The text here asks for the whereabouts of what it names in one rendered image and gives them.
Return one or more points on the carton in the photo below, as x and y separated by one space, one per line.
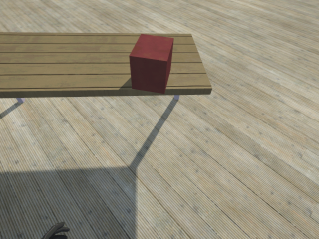
150 63

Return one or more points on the left robot hand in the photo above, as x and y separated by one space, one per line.
57 228

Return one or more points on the table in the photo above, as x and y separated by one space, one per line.
62 64

